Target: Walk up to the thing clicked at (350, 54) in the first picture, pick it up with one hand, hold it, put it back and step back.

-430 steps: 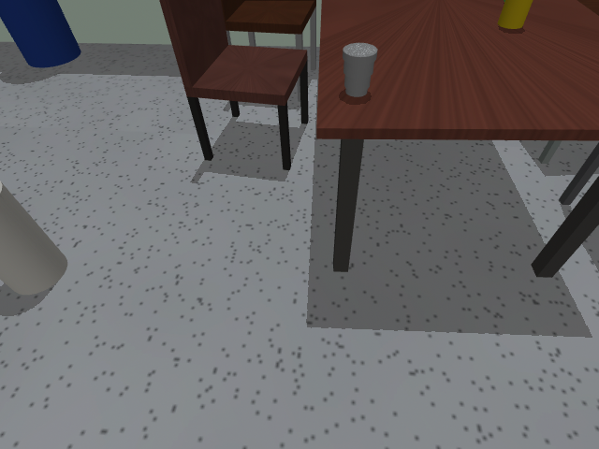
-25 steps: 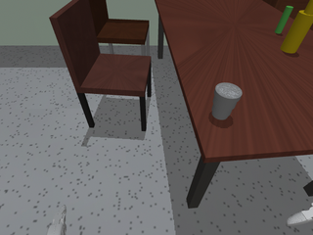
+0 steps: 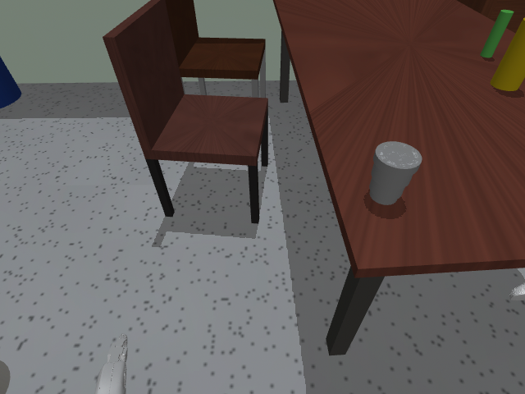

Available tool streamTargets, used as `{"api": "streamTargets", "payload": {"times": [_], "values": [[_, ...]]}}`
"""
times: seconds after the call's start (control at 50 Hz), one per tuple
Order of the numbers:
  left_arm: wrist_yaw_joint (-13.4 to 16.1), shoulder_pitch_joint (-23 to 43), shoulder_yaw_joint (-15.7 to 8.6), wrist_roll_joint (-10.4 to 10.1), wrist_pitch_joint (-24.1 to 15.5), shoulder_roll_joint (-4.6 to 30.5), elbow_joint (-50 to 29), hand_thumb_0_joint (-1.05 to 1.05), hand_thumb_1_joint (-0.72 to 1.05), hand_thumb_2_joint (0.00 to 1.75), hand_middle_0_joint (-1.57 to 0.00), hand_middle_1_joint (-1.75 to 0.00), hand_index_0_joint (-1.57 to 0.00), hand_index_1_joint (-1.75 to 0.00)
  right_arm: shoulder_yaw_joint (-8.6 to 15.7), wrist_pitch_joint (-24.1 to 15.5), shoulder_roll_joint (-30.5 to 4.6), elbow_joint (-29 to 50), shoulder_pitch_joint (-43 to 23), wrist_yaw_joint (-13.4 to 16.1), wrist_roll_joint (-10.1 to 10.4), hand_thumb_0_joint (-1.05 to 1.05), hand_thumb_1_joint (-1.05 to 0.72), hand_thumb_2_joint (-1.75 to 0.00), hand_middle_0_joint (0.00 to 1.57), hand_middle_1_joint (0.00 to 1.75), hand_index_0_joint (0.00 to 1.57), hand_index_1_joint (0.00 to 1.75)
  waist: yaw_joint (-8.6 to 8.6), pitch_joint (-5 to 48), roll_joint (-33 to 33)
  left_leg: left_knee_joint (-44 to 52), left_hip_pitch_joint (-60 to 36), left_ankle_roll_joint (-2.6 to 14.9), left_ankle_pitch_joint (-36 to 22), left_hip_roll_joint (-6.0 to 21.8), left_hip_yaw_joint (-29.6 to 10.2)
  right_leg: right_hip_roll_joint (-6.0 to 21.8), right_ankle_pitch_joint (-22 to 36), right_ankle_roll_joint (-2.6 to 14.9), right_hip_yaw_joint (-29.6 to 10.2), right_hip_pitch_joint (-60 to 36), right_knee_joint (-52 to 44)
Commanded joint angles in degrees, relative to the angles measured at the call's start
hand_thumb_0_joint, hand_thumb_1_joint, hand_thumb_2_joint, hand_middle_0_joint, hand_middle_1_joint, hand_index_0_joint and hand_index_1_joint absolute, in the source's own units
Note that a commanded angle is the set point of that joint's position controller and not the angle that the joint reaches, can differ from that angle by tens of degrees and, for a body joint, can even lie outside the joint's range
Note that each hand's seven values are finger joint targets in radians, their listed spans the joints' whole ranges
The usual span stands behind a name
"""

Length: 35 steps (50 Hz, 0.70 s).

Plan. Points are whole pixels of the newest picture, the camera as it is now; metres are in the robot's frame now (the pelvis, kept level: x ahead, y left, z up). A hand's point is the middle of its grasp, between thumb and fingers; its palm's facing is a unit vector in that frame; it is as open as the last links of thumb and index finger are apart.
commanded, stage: go down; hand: right
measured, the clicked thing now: (390, 176) +0.53 -0.24 +0.03
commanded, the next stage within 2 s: none
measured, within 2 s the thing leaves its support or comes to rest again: neither
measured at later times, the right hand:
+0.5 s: hand out of the picture +0.32 -0.37 +0.14, palm faces +0.21 +0.98 -0.02, open 17.6 cm
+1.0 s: hand out of the picture +0.39 -0.40 +0.15, palm faces +0.23 +0.97 +0.02, open 17.6 cm
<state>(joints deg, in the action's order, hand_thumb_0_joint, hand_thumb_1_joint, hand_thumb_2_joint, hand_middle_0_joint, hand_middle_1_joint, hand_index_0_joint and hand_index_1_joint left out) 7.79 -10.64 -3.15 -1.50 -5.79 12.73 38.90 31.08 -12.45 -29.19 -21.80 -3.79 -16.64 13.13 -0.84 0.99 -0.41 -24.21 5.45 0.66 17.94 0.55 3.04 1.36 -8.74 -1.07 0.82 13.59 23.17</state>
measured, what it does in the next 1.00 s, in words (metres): stands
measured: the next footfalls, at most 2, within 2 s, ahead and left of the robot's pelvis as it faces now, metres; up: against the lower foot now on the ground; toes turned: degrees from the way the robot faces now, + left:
none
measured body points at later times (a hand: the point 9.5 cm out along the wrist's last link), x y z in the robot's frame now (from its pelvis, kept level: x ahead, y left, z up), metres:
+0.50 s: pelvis +0.00 -0.02 +0.00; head +0.01 -0.02 +0.45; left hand +0.16 +0.25 -0.08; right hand +0.30 -0.42 +0.15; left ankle -0.05 +0.10 -0.74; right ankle +0.04 -0.14 -0.74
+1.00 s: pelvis +0.00 -0.03 -0.01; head +0.05 -0.04 +0.44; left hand +0.14 +0.25 -0.08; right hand +0.37 -0.45 +0.15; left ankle -0.05 +0.10 -0.74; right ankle +0.04 -0.14 -0.74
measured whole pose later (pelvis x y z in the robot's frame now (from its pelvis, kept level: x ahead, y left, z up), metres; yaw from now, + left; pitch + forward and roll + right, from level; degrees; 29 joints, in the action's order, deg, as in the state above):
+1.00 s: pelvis +0.00 -0.03 -0.01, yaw +2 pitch +8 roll +2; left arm 10.7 -13.0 2.3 0.1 -11.5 15.8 37.5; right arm 36.9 -5.3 -48.7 -61.2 -34.5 -31.3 12.9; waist 3.5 3.4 1.0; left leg -28.5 17.6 -0.7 18.7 -0.3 1.4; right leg 2.6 -13.0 0.5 2.0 27.6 32.7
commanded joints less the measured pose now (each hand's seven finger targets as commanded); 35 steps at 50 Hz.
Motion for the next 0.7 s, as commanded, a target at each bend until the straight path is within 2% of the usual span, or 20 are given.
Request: {"api": "streamTargets", "payload": {"times": [0.0, 0.06, 0.08, 0.14, 0.18, 0.22, 0.24, 0.26, 0.3, 0.32, 0.36, 0.4, 0.48, 0.5, 0.54, 0.58, 0.62, 0.64, 0.66, 0.68], "values": [[1.7, 1.3, -2.9, -0.6, -3.9, 10.5, -6.8, 0.00, -0.54, 0.03, -0.05, -0.04, -0.05, -0.04, 7.5, 0.0, -22.6, 1.5, -18.0, -6.5, 3.9, 0.00, 0.54, -0.06, 0.03, 0.06, 0.04, 0.06, 1.15, 9.3, -3.6, 3.3, 7.8, -1.65, -19.2, 0.3, -1.4, -1.5, 10.4, 3.10, -0.3, -10.2, -0.4], [1.8, 2.5, -2.9, -0.4, -4.8, 12.1, -7.6, 0.00, -0.54, 0.04, -0.05, -0.05, -0.05, -0.05, 7.8, 1.6, -24.7, -2.3, -21.2, -9.1, 4.3, 0.00, 0.56, -0.05, 0.03, 0.06, 0.04, 0.06, 0.09, 10.9, -2.7, 2.5, 7.6, -1.39, -20.4, -0.2, -0.5, -1.1, 12.2, 3.21, -0.4, -10.1, 0.4], [1.7, 3.3, -1.9, -0.5, -4.9, 11.3, -7.3, 0.00, -0.55, 0.04, -0.05, -0.05, -0.05, -0.05, 8.3, 1.8, -25.5, -2.1, -21.5, -9.8, 4.4, 0.00, 0.57, -0.04, 0.03, 0.06, 0.04, 0.06, -1.23, 12.1, -3.7, 2.1, 7.0, -1.25, -21.3, -0.1, -0.6, -1.2, 13.7, 3.17, -0.3, -9.9, 0.8], [1.9, 5.0, -3.1, -0.3, -5.4, 13.2, -9.0, 0.00, -0.55, 0.05, -0.05, -0.05, -0.05, -0.05, 8.3, 2.0, -26.2, -3.6, -22.7, -10.6, 4.4, 0.00, 0.57, -0.04, 0.04, 0.06, 0.05, 0.06, -1.30, 13.5, -3.0, 1.7, 7.1, -0.90, -20.7, -0.5, -0.6, -0.7, 14.5, 3.12, -0.4, -10.0, 1.6], [1.8, 6.1, -0.8, -0.4, -5.6, 10.8, -9.2, 0.00, -0.55, 0.05, -0.05, -0.05, -0.05, -0.06, 7.9, 1.9, -26.0, -3.3, -24.9, -11.2, 4.6, 0.00, 0.59, -0.04, 0.04, 0.06, 0.04, 0.06, -1.58, 13.4, -3.7, 1.7, 7.1, -0.79, -20.2, -0.6, -0.8, -0.6, 14.5, 3.17, -0.4, -10.1, 2.0], [2.2, 5.5, -1.7, -0.2, -5.5, 11.5, -7.4, 0.00, -0.55, 0.05, -0.05, -0.05, -0.05, -0.05, 8.7, 1.7, -27.9, -2.6, -25.7, -11.0, 4.3, 0.00, 0.58, -0.04, 0.04, 0.06, 0.05, 0.06, -1.68, 15.1, -4.3, 1.4, 6.9, -0.75, -20.1, -0.5, -1.2, -0.8, 14.2, 3.16, -0.2, -9.7, 2.5], [2.2, 5.7, -0.6, -0.2, -5.7, 10.9, -8.5, 0.00, -0.55, 0.05, -0.05, -0.05, -0.05, -0.05, 8.3, 1.5, -27.6, -1.5, -27.0, -11.1, 4.5, 0.00, 0.58, -0.04, 0.04, 0.06, 0.05, 0.06, -1.25, 14.5, -4.4, 2.0, 6.6, -0.70, -18.7, -0.6, -1.3, -0.9, 12.2, 3.12, 0.0, -9.0, 2.2], [2.3, 5.5, 0.5, -0.1, -6.0, 10.2, -8.5, 0.00, -0.55, 0.05, -0.05, -0.05, -0.05, -0.05, 9.2, 1.5, -28.5, 0.2, -28.0, -11.2, 4.5, 0.00, 0.57, -0.04, 0.04, 0.05, 0.05, 0.05, -2.10, 16.8, -6.0, 1.5, 5.7, -0.48, -18.9, -0.7, -1.2, -0.8, 13.0, 2.94, -0.1, -10.2, 2.0], [2.8, 2.4, -0.9, 0.0, -5.6, 10.8, -5.2, 0.00, -0.55, 0.05, -0.05, -0.05, -0.05, -0.05, 8.5, 2.4, -27.9, -2.5, -26.9, -11.5, 4.6, 0.00, 0.57, -0.04, 0.04, 0.06, 0.04, 0.06, -0.67, 15.4, -7.2, 1.6, 7.6, -0.32, -18.8, -0.9, -1.1, -0.6, 13.6, 2.84, -0.2, -10.3, 2.3], [2.8, 4.2, -0.7, 0.0, -5.8, 11.1, -5.5, 0.00, -0.55, 0.05, -0.05, -0.05, -0.05, -0.05, 8.6, 2.5, -28.4, -2.2, -28.1, -11.4, 4.7, 0.00, 0.54, -0.04, 0.04, 0.05, 0.05, 0.05, -0.93, 14.3, -8.3, 1.8, 8.0, -0.09, -17.5, -1.0, -1.1, -0.6, 12.4, 2.66, -0.1, -9.8, 2.0], [3.5, 3.0, -2.0, 0.2, -6.1, 12.6, -6.4, 0.00, -0.55, 0.05, -0.05, -0.05, -0.05, -0.06, 8.1, 3.5, -28.8, -3.5, -30.4, -11.7, 4.4, 0.00, 0.55, -0.04, 0.04, 0.05, 0.05, 0.05, 0.85, 15.6, -6.7, 1.9, 8.7, -0.38, -18.6, -1.0, -1.1, -0.6, 12.7, 2.96, -0.1, -10.7, 2.4], [3.6, 2.1, -0.7, 0.1, -6.4, 11.5, -6.0, 0.00, -0.55, 0.05, -0.05, -0.05, -0.05, -0.06, 8.6, 4.1, -29.6, -3.7, -31.9, -12.3, 4.9, 0.00, 0.54, -0.04, 0.04, 0.05, 0.05, 0.05, 0.74, 14.7, -5.9, 1.9, 8.6, -0.53, -18.8, -1.0, -1.0, -0.7, 11.9, 3.10, -0.2, -9.8, 2.4], [4.2, 2.2, -0.8, 0.0, -7.3, 11.7, -5.0, 0.00, -0.55, 0.05, -0.05, -0.05, -0.05, -0.05, 6.7, 5.6, -30.9, -8.5, -38.8, -14.3, 5.0, 0.00, 0.58, -0.05, 0.03, 0.06, 0.04, 0.06, 3.34, 12.0, -6.5, 2.7, 12.4, -0.31, -13.9, -1.0, -1.4, -0.6, 5.4, 3.10, -0.2, -8.0, 1.7], [4.3, 2.0, 0.4, 0.1, -7.7, 10.9, -5.4, 0.00, -0.55, 0.05, -0.05, -0.05, -0.05, -0.05, 6.9, 5.7, -31.8, -8.9, -40.5, -14.8, 4.9, 0.00, 0.57, -0.05, 0.03, 0.06, 0.04, 0.06, 3.23, 12.7, -7.6, 2.7, 12.9, -0.13, -12.5, -1.0, -1.3, -0.4, 4.1, 2.83, -0.4, -8.4, 1.6], [4.9, 0.9, -1.5, 0.2, -8.2, 13.3, -5.3, 0.00, -0.54, 0.05, -0.05, -0.05, -0.05, -0.05, 6.6, 6.4, -33.5, -12.4, -41.9, -15.9, 4.7, 0.00, 0.56, -0.06, 0.03, 0.06, 0.04, 0.06, 3.90, 13.6, -6.9, 2.1, 13.5, -0.17, -13.9, -1.2, -1.1, -0.2, 6.0, 2.84, -0.8, -8.9, 2.1], [4.6, 2.0, 0.6, 0.3, -8.7, 11.7, -6.3, 0.00, -0.54, 0.04, -0.05, -0.05, -0.05, -0.05, 6.8, 6.7, -35.0, -15.5, -42.9, -16.4, 4.0, 0.00, 0.57, -0.05, 0.03, 0.06, 0.04, 0.06, 3.03, 13.9, -7.1, 1.6, 13.7, -0.16, -14.4, -1.2, -1.1, -0.3, 6.8, 2.79, -0.7, -8.1, 2.8], [4.6, 2.0, -0.5, 0.5, -9.0, 13.2, -7.5, 0.00, -0.54, 0.04, -0.05, -0.05, -0.05, -0.05, 7.1, 6.5, -35.8, -18.2, -44.4, -16.6, 4.0, 0.00, 0.55, -0.05, 0.04, 0.06, 0.05, 0.06, 3.20, 13.9, -6.6, 1.6, 13.9, -0.09, -12.5, -1.3, -1.0, 0.0, 4.7, 2.62, -1.1, -6.5, 2.9], [4.3, 2.1, 1.0, 0.6, -9.1, 11.6, -7.5, 0.00, -0.54, 0.04, -0.05, -0.05, -0.05, -0.05, 6.9, 6.4, -36.0, -19.7, -44.5, -16.6, 3.7, 0.00, 0.53, -0.05, 0.04, 0.06, 0.05, 0.06, 2.71, 13.4, -6.1, 1.7, 14.0, -0.16, -11.0, -1.3, -1.2, -0.1, 2.9, 2.59, -1.0, -5.5, 2.9], [4.4, 1.0, 0.2, 0.8, -9.3, 12.6, -7.3, 0.00, -0.54, 0.04, -0.05, -0.05, -0.06, -0.05, 6.9, 6.4, -36.2, -22.6, -44.0, -16.5, 3.5, 0.00, 0.56, -0.06, 0.04, 0.06, 0.04, 0.06, 3.36, 12.2, -5.3, 1.9, 15.2, -0.10, -9.6, -1.5, -1.0, 0.2, 1.4, 2.57, -1.2, -4.5, 2.7], [4.1, 0.9, 1.1, 0.9, -9.3, 11.7, -6.8, 0.00, -0.54, 0.04, -0.05, -0.05, -0.05, -0.05, 7.3, 6.1, -37.5, -23.2, -44.3, -16.2, 3.0, 0.00, 0.55, -0.05, 0.04, 0.06, 0.05, 0.06, 2.66, 12.5, -6.5, 1.7, 14.4, -0.18, -10.0, -1.2, -1.5, -0.4, 1.5, 2.63, -0.8, -3.4, 3.1]]}}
